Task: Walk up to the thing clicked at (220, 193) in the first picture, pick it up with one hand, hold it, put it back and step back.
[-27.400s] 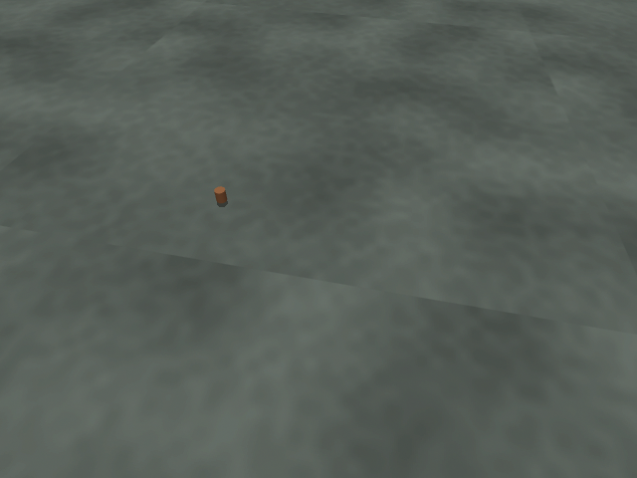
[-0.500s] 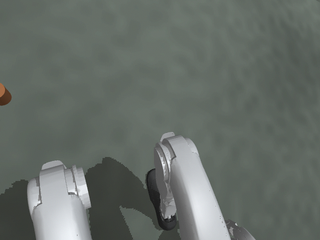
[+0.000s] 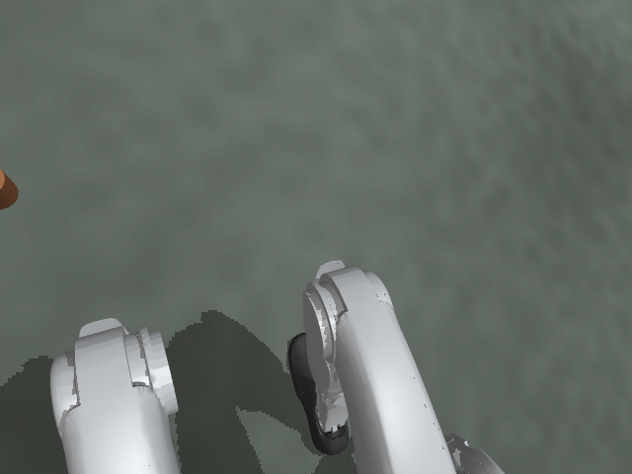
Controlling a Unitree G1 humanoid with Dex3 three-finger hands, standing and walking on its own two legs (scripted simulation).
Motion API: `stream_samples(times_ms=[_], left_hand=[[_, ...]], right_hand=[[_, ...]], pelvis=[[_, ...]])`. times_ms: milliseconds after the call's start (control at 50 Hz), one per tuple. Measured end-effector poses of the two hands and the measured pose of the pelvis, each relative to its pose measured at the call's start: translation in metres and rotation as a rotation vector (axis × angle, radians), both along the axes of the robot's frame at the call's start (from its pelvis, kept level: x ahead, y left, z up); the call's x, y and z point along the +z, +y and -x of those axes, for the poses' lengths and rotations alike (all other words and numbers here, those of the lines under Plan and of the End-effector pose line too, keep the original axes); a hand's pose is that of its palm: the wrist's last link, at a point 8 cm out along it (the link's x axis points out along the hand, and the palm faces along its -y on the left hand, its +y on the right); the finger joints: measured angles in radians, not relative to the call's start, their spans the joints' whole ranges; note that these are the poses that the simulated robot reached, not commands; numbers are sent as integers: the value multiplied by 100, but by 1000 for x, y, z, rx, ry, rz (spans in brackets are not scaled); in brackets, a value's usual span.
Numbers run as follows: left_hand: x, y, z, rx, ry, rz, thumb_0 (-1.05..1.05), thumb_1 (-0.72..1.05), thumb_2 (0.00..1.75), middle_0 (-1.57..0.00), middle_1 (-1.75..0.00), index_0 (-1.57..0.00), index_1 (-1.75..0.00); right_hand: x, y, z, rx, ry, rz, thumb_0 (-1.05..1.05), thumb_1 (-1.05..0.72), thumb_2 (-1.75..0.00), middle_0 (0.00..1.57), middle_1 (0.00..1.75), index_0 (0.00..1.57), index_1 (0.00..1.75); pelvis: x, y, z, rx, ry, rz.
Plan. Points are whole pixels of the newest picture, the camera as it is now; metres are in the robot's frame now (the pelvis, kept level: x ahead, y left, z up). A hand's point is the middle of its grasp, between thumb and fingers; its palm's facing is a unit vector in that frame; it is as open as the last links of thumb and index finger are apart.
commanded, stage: rise first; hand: left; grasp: from above
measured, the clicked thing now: out of the picture +0.52 +0.31 -0.29
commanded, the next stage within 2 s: none
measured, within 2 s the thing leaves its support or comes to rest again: neither
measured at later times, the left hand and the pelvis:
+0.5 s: hand out of the picture +0.47 +0.35 -0.17, palm faces -0.44 -0.11 -0.89, open 12.5 cm; pelvis +0.00 +0.00 +0.00, yaw +0 degrees
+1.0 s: hand out of the picture +0.48 +0.34 -0.17, palm faces -0.44 -0.10 -0.89, open 12.4 cm; pelvis +0.00 +0.00 +0.00, yaw +0 degrees
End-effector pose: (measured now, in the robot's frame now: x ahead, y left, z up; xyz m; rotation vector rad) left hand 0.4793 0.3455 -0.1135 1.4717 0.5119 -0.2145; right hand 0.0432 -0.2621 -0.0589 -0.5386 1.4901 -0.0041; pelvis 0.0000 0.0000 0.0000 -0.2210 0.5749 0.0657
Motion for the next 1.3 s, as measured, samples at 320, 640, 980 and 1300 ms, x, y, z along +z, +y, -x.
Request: stream_samples(times_ms=[320,640,980,1300], left_hand=[[-3,2,2,2,8,1,0,-27,80,-32,-81,-32,-80],[-2,2,0,-7,-5,3,0,-25,78,-33,-79,-34,-79],[-2,-1,-2,-4,-1,1,0,-25,78,-33,-79,-34,-79],[-3,-1,-1,-1,5,3,0,-26,79,-32,-79,-33,-79]], right_hand=[[2,0,-4,9,-7,7,0,-90,-90,20,30,20,30],[3,1,-3,15,-13,10,0,-90,-90,20,30,20,30],[1,1,0,10,-7,1,0,-90,-90,20,30,20,30],[3,0,-2,13,-10,8,0,-90,-90,20,30,20,30]], pelvis=[[0,1,0,1,-1,3],[-1,2,1,2,-4,7],[-2,1,0,-1,-2,3],[-1,1,0,-1,-4,4]])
